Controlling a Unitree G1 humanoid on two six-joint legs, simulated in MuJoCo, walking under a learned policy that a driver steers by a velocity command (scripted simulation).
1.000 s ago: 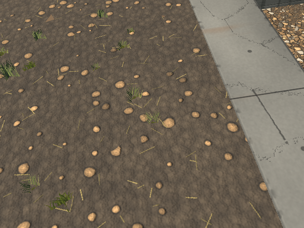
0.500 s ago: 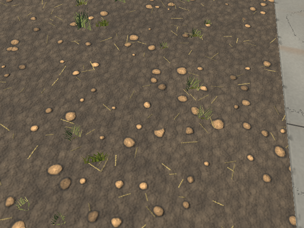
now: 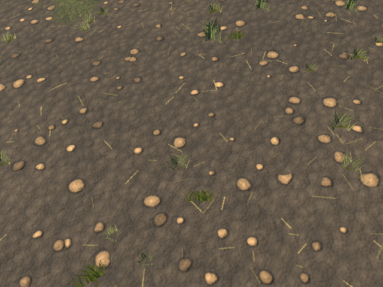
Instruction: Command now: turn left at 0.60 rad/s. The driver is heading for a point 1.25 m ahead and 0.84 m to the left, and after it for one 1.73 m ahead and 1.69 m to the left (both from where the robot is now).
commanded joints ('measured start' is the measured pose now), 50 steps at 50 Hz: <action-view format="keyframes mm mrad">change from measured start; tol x32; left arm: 1 -44 134 36 -75 3 -18 5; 50 92 115 36 10 2 -99 -24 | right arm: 1 55 -92 -24 -32 8 3 19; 50 133 -40 11 7 -17 -73 6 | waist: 1 -3 -202 -60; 15 19 -234 -113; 18 -1 254 -91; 50 15 -195 -40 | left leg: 1 -79 42 51 155 25 -37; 14 156 100 200 -374 0 12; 19 421 508 -384 -709 684 318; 28 392 274 -309 -861 -62 253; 41 165 226 -425 -740 56 232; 45 -260 -59 -45 -59 -163 85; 50 -125 65 23 52 58 36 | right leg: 1 86 -230 146 -155 329 -141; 14 114 -318 11 -23 442 -134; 18 -398 -29 -131 494 -422 81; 20 -393 -67 35 662 -343 75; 36 -397 -30 51 267 -59 87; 42 106 18 52 -4 0 49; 45 358 -441 735 -284 -458 -94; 50 154 -252 231 -168 523 -111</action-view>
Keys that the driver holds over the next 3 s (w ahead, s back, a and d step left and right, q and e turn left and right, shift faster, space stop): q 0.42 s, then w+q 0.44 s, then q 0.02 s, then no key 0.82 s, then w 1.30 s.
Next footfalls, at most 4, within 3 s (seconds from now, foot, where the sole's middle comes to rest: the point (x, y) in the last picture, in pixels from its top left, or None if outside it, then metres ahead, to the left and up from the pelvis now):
0.34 left None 0.00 0.12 -0.78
0.86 right None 0.23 0.00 -0.78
1.28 left None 0.24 0.25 -0.78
1.58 right None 0.33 0.06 -0.78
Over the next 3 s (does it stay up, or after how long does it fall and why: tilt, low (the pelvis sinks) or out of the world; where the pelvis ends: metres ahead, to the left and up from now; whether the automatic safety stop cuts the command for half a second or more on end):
stays up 0.70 0.50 -0.02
